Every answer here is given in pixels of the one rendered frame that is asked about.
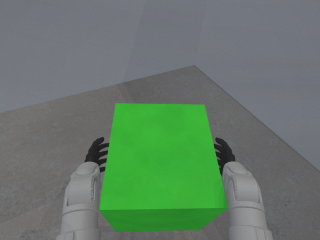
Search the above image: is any robot left hand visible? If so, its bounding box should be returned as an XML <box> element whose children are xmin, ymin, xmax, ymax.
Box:
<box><xmin>84</xmin><ymin>137</ymin><xmax>110</xmax><ymax>172</ymax></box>

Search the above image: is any robot right hand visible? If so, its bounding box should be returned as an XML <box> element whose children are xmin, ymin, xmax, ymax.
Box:
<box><xmin>213</xmin><ymin>137</ymin><xmax>235</xmax><ymax>176</ymax></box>

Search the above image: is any left robot forearm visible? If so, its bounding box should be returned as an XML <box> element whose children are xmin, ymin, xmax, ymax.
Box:
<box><xmin>56</xmin><ymin>161</ymin><xmax>101</xmax><ymax>240</ymax></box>

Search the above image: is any carton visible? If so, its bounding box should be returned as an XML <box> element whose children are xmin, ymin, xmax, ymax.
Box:
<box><xmin>99</xmin><ymin>103</ymin><xmax>228</xmax><ymax>232</ymax></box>

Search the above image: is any right robot forearm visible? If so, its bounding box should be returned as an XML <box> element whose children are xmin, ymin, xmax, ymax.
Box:
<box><xmin>222</xmin><ymin>161</ymin><xmax>273</xmax><ymax>240</ymax></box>

